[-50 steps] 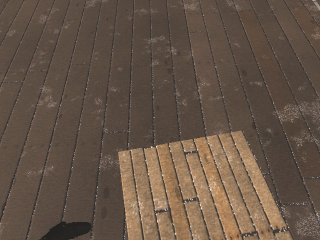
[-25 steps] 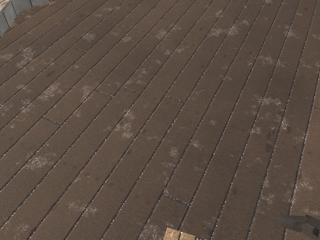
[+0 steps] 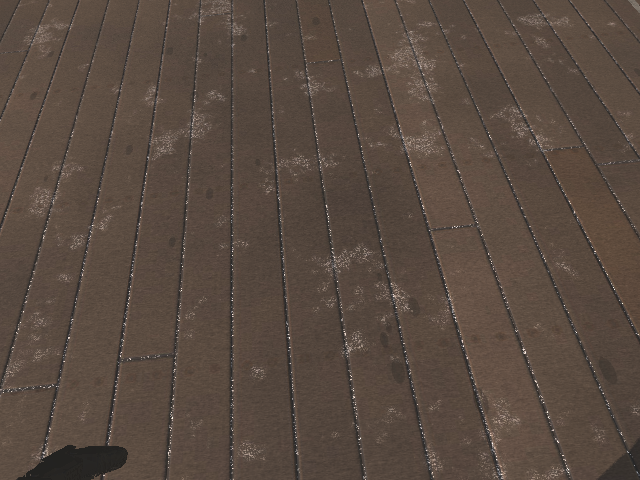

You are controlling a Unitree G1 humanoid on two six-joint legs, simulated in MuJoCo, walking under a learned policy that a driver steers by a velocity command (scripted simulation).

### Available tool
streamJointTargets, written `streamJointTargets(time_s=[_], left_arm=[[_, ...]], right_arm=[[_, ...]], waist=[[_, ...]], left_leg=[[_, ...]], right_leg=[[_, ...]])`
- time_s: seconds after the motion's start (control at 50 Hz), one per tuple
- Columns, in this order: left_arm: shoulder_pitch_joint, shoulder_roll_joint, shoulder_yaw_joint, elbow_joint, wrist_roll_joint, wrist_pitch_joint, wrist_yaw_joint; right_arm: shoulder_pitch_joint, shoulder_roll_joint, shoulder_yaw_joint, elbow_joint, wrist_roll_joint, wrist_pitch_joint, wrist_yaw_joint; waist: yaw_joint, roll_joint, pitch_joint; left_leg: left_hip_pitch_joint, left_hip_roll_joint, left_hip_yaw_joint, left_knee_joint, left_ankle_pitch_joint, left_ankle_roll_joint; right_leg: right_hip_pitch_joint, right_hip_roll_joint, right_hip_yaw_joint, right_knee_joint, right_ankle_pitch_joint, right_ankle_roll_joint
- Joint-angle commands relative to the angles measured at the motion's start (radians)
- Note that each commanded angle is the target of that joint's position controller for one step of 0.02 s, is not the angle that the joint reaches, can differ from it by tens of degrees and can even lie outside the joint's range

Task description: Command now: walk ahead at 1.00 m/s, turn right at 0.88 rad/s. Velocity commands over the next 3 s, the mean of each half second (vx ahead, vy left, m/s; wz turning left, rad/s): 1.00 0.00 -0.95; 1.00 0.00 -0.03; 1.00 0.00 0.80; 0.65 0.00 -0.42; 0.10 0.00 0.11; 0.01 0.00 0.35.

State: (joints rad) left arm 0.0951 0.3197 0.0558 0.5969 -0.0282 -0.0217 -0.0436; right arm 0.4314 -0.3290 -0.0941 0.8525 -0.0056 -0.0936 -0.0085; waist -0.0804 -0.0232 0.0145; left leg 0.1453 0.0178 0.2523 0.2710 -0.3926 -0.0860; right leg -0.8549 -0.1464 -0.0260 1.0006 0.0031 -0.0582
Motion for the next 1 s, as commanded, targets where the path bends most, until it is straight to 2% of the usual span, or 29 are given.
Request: streamJointTargets(time_s=[0.02, 0.06, 0.08, 0.1, 0.12, 0.14, 0.16, 0.18, 0.2, 0.24, 0.28, 0.36, 0.4, 0.5, 0.54, 0.56, 0.58, 0.6, 0.62, 0.64, 0.66, 0.7, 0.72, 0.8, 0.86, 0.92, 0.96, 0.98, 1.0], left_arm=[[0.010, 0.035, 0.005, -0.037, -0.004, -0.008, -0.026], [0.113, 0.105, 0.037, -0.028, -0.025, 0.002, -0.022], [0.271, 0.162, 0.066, 0.003, -0.029, 0.010, -0.018], [0.514, 0.239, 0.111, 0.075, -0.023, 0.020, -0.005], [0.501, 0.297, 0.124, 0.106, -0.024, 0.033, 0.011], [0.376, 0.325, 0.090, 0.029, 0.007, -0.003, -0.003], [0.371, 0.209, 0.076, -0.008, 0.006, -0.024, -0.011], [0.382, 0.194, 0.073, 0.015, 0.018, -0.050, -0.014], [0.336, 0.167, 0.063, 0.018, 0.020, -0.069, -0.018], [0.222, 0.142, 0.053, -0.008, 0.028, -0.076, -0.005], [0.217, 0.121, 0.043, 0.003, 0.010, -0.075, 0.011], [0.271, 0.081, 0.030, 0.033, -0.005, -0.061, 0.055], [0.284, 0.099, 0.039, 0.047, -0.006, -0.049, 0.060], [0.293, 0.091, 0.053, 0.088, -0.023, -0.044, 0.073], [0.258, 0.098, 0.059, 0.081, -0.001, -0.031, 0.067], [0.205, 0.070, 0.041, 0.051, 0.029, -0.029, 0.053], [0.270, -0.063, 0.002, 0.035, 0.052, -0.034, 0.044], [0.460, -0.086, -0.022, 0.022, -0.049, -0.050, 0.046], [0.380, 0.009, -0.018, 0.059, -0.052, -0.044, 0.054], [0.241, 0.051, -0.013, 0.040, -0.024, -0.047, 0.044], [0.121, 0.045, -0.014, 0.016, 0.007, -0.059, 0.042], [0.057, 0.016, -0.017, -0.017, 0.023, -0.078, 0.033], [0.039, 0.004, -0.021, -0.022, 0.025, -0.080, 0.033], [-0.045, -0.015, -0.043, -0.063, 0.040, -0.105, 0.017], [-0.122, -0.004, -0.042, -0.074, 0.031, -0.121, 0.002], [-0.130, 0.045, -0.013, -0.077, 0.011, -0.121, 0.014], [0.002, 0.099, 0.025, -0.054, 0.007, -0.122, 0.031], [0.211, 0.144, 0.047, -0.022, 0.014, -0.119, 0.045], [0.376, 0.228, 0.064, 0.010, 0.038, -0.101, 0.048]], right_arm=[[-0.198, -0.180, -0.028, -0.120, 0.005, -0.019, 0.001], [-0.193, -0.244, -0.044, -0.125, 0.019, 0.009, 0.005], [-0.210, -0.258, -0.048, -0.135, 0.024, 0.021, 0.006], [-0.247, -0.239, -0.041, -0.151, 0.026, 0.020, 0.005], [-0.260, -0.061, 0.009, -0.170, 0.016, -0.010, 0.004], [-0.067, 0.032, 0.051, -0.264, 0.022, -0.063, 0.017], [-0.207, -0.102, 0.037, -0.277, 0.038, -0.096, 0.021], [-0.309, -0.110, 0.030, -0.304, 0.063, -0.100, 0.016], [-0.318, -0.087, 0.038, -0.286, 0.038, -0.093, 0.002], [-0.272, -0.085, 0.029, -0.263, 0.009, -0.063, 0.004], [-0.283, -0.066, 0.027, -0.266, -0.005, -0.037, 0.003], [-0.510, -0.003, 0.045, -0.332, -0.015, -0.036, 0.009], [-0.576, 0.017, 0.047, -0.358, -0.005, -0.042, 0.021], [-0.574, -0.072, 0.001, -0.377, 0.047, -0.059, 0.027], [-0.367, -0.133, -0.039, -0.336, 0.056, -0.064, 0.016], [-0.134, -0.151, -0.049, -0.299, 0.057, -0.054, 0.004], [0.061, -0.188, -0.042, -0.257, 0.030, -0.044, 0.001], [0.053, -0.237, -0.047, -0.218, -0.010, -0.053, 0.034], [-0.026, -0.096, -0.022, -0.250, 0.002, -0.044, 0.038], [-0.048, -0.052, -0.011, -0.227, 0.005, -0.028, 0.032], [-0.049, -0.069, -0.010, -0.210, -0.003, -0.020, 0.033], [-0.085, -0.044, 0.008, -0.187, -0.007, -0.026, 0.040], [-0.080, -0.008, 0.021, -0.175, 0.009, -0.026, 0.047], [-0.077, -0.081, 0.005, -0.169, 0.040, -0.024, 0.025], [-0.057, -0.120, -0.006, -0.171, 0.050, -0.015, 0.015], [0.013, -0.094, 0.004, -0.145, 0.058, 0.000, 0.013], [0.024, -0.087, 0.011, -0.138, 0.047, 0.007, 0.016], [-0.021, -0.060, 0.024, -0.166, 0.029, 0.006, 0.018], [0.067, 0.059, 0.059, -0.199, 0.052, -0.007, 0.013]], waist=[[0.110, 0.025, 0.103], [0.187, 0.118, 0.016], [0.273, 0.150, -0.068], [0.391, 0.105, -0.170], [0.325, -0.241, -0.061], [0.094, -0.436, -0.308], [0.185, -0.197, -0.318], [0.167, -0.078, -0.132], [0.119, 0.077, -0.099], [0.041, 0.066, -0.035], [0.029, 0.023, 0.001], [0.117, 0.022, 0.094], [0.157, -0.018, 0.081], [0.145, -0.091, 0.060], [0.028, -0.112, -0.059], [-0.095, -0.105, -0.227], [-0.088, 0.138, -0.386], [0.035, 0.649, -0.426], [-0.011, 0.423, -0.257], [-0.028, 0.233, -0.127], [-0.025, 0.058, -0.067], [0.042, 0.071, -0.005], [0.053, 0.087, 0.010], [0.077, 0.072, 0.062], [0.057, 0.074, 0.066], [0.064, 0.096, 0.060], [0.152, 0.090, -0.026], [0.265, 0.047, -0.162], [0.251, -0.228, -0.358]], left_leg=[[-0.190, 0.220, 0.008, -0.112, 0.719, 0.156], [-0.070, 0.241, 0.018, 0.118, 1.252, 0.149], [-0.112, 0.249, 0.010, 0.346, 1.387, 0.151], [-0.297, 0.215, -0.011, 0.682, 1.295, 0.128], [-0.617, -0.012, -0.038, 1.206, 0.166, 0.074], [-0.954, -0.119, -0.324, 1.433, -0.201, 0.080], [-0.967, -0.049, -0.431, 1.351, -0.064, 0.133], [-0.996, -0.036, -0.398, 1.259, -0.018, 0.145], [-0.926, 0.021, -0.409, 1.154, 0.031, 0.150], [-0.774, 0.057, -0.425, 1.029, 0.083, 0.122], [-0.756, 0.067, -0.409, 0.904, 0.097, 0.090], [-0.714, 0.019, -0.337, 0.526, 0.365, 0.022], [-0.615, -0.027, -0.305, 0.367, 0.483, 0.011], [-0.530, -0.027, -0.380, 0.207, 0.466, 0.021], [-0.340, -0.029, -0.350, 0.224, 0.366, 0.058], [-0.035, 0.038, -0.374, 0.303, 0.278, 0.083], [0.298, 0.191, -0.636, 0.303, -0.050, 0.145], [0.360, 0.389, -1.290, 0.002, -0.455, 0.301], [0.236, 0.340, -1.261, -0.044, -0.568, 0.293], [0.091, 0.283, -1.064, -0.034, -0.397, 0.282], [-0.043, 0.228, -0.936, -0.032, -0.209, 0.275], [-0.200, 0.169, -0.819, -0.042, -0.025, 0.301], [-0.233, 0.133, -0.769, -0.063, 0.037, 0.300], [-0.373, 0.154, -0.717, -0.107, 0.086, 0.340], [-0.546, 0.130, -0.634, -0.126, 0.128, 0.305], [-0.504, 0.133, -0.633, -0.067, 0.146, 0.265], [-0.491, 0.073, -0.579, 0.168, 0.362, 0.216], [-0.630, 0.027, -0.517, 0.469, 0.349, 0.174], [-0.895, -0.062, -0.415, 0.856, -0.040, 0.130]], right_leg=[[0.265, 0.056, -0.088, -0.154, 0.078, -0.050], [0.404, 0.150, -0.165, -0.149, -0.083, -0.088], [0.609, 0.193, -0.176, -0.151, -0.158, -0.118], [0.968, 0.213, -0.111, -0.237, -0.117, -0.163], [1.088, 0.120, 0.143, -0.342, -0.045, -0.225], [1.302, -0.076, 0.846, -0.611, -0.521, -0.442], [1.245, -0.105, 0.954, -0.759, -0.732, -0.364], [1.080, -0.094, 0.906, -0.804, -0.682, -0.319], [0.951, -0.068, 0.820, -0.773, -0.593, -0.279], [0.696, 0.024, 0.647, -0.741, -0.425, -0.272], [0.631, 0.053, 0.557, -0.774, -0.334, -0.277], [0.502, 0.144, 0.399, -0.779, -0.188, -0.230], [0.462, 0.162, 0.381, -0.770, -0.213, -0.189], [0.650, 0.101, 0.504, -0.651, -0.213, -0.142], [0.727, 0.113, 0.488, -0.431, 0.103, -0.103], [0.619, 0.147, 0.433, -0.156, 0.152, -0.065], [0.370, 0.231, 0.336, 0.201, -0.341, -0.046], [0.091, 0.256, 0.260, 0.460, -0.537, -0.013], [0.027, 0.174, 0.231, 0.505, -0.432, -0.013], [0.038, 0.162, 0.188, 0.485, -0.387, -0.014], [0.087, 0.145, 0.169, 0.433, -0.380, -0.022], [0.149, 0.090, 0.178, 0.263, -0.356, -0.034], [0.178, 0.084, 0.160, 0.190, -0.366, -0.031], [0.244, 0.066, 0.135, -0.143, -0.241, 0.021], [0.512, 0.124, 0.094, -0.321, -0.022, 0.058], [0.642, 0.140, 0.096, -0.429, -0.040, 0.064], [0.835, 0.148, 0.079, -0.472, -0.124, 0.035], [1.095, 0.035, 0.176, -0.451, -0.210, -0.008], [1.386, -0.232, 0.651, -0.573, -0.613, -0.139]])
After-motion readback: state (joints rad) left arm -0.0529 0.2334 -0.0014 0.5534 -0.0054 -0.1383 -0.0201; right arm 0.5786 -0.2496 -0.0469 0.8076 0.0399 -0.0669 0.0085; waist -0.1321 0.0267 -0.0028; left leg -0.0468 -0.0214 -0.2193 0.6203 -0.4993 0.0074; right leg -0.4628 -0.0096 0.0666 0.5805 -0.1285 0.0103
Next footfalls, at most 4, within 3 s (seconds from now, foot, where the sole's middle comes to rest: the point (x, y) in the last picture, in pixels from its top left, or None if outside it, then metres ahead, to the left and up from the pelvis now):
0.10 right None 0.30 -0.10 -0.76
0.56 left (353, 368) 0.75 -0.06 -0.76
0.98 right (516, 318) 0.84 -0.46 -0.76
1.42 left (421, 185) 1.32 -0.33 -0.76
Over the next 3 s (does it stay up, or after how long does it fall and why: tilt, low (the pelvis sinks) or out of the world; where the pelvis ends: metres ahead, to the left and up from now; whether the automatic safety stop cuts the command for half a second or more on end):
stays up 1.77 -0.36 0.02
